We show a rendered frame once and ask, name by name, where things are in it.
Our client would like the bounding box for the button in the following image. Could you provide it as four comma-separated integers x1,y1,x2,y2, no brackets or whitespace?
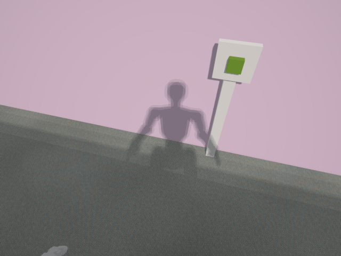
226,56,245,75

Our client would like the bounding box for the panel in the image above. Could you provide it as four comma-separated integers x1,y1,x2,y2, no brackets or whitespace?
206,38,263,157

